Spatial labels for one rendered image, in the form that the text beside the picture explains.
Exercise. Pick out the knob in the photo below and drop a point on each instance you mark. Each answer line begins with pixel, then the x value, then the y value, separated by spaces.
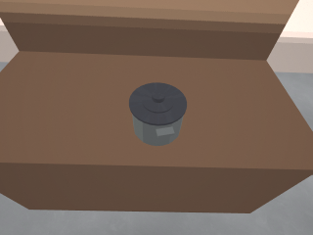
pixel 158 96

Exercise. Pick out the table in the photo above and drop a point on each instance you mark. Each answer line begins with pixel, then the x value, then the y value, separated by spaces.
pixel 67 138

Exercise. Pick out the lid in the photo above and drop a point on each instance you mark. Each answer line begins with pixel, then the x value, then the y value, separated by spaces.
pixel 147 111

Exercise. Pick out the pot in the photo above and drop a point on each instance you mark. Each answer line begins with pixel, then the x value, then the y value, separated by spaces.
pixel 157 135

